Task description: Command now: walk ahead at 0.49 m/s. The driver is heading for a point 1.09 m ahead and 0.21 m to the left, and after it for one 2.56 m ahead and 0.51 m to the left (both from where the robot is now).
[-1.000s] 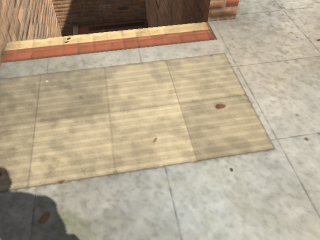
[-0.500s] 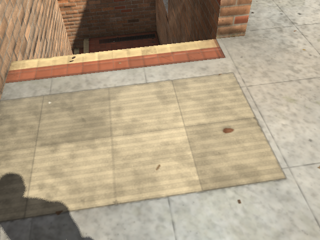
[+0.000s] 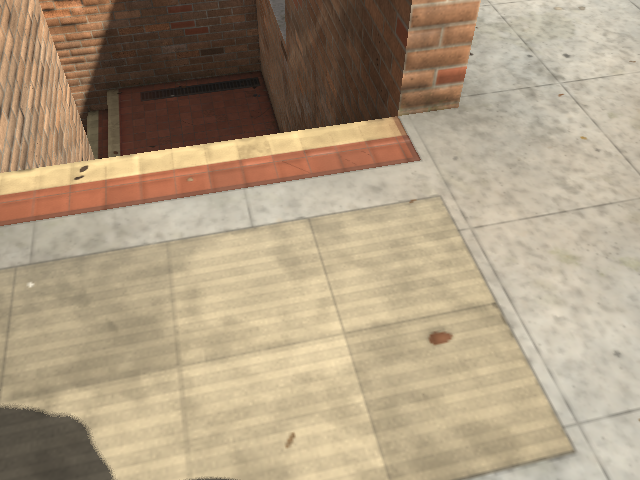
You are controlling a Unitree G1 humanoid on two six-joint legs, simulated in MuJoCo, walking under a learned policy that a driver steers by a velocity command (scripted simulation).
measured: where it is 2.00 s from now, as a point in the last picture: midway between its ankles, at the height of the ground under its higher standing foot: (313, 282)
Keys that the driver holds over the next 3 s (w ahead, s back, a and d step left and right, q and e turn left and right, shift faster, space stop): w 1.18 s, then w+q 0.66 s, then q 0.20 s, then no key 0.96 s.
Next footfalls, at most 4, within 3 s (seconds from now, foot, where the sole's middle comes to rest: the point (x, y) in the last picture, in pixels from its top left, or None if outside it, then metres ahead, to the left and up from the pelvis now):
0.30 right None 0.34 -0.17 -0.78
0.86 left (289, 423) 0.65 0.07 -0.78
1.40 right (380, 305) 0.96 -0.16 -0.78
1.96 left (240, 244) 1.17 0.21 -0.78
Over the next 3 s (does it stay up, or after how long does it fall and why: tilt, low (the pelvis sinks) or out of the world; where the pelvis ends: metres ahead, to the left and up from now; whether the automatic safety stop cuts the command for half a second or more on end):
stays up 1.18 0.10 0.00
